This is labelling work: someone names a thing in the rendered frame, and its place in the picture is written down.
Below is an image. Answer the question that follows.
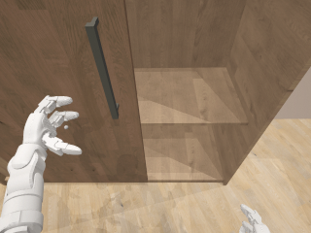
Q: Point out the handle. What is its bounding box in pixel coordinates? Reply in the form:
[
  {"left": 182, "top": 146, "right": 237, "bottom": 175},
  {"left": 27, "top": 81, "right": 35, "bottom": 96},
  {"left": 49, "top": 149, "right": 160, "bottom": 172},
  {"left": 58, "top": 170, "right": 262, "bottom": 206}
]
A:
[{"left": 85, "top": 17, "right": 120, "bottom": 119}]

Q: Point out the right robot hand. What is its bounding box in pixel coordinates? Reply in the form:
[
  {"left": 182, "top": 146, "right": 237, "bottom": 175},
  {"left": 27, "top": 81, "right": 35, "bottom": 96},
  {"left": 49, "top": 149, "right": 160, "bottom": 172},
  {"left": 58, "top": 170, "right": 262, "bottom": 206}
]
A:
[{"left": 239, "top": 204, "right": 270, "bottom": 233}]

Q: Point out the left robot hand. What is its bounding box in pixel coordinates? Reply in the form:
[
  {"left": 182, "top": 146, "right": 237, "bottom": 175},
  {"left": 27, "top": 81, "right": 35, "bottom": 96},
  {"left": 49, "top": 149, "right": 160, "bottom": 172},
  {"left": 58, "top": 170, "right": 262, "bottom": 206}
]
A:
[{"left": 22, "top": 95, "right": 82, "bottom": 156}]

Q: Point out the robot left forearm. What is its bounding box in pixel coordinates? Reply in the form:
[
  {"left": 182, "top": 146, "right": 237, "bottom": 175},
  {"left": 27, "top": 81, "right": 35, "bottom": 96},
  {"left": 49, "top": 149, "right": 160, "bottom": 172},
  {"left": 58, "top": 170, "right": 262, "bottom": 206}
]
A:
[{"left": 0, "top": 143, "right": 48, "bottom": 233}]

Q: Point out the wardrobe door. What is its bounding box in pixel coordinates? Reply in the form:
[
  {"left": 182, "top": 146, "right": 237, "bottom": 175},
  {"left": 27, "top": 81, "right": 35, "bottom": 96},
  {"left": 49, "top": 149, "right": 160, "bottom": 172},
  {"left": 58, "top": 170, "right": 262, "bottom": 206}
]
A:
[
  {"left": 0, "top": 156, "right": 10, "bottom": 177},
  {"left": 0, "top": 0, "right": 148, "bottom": 183}
]

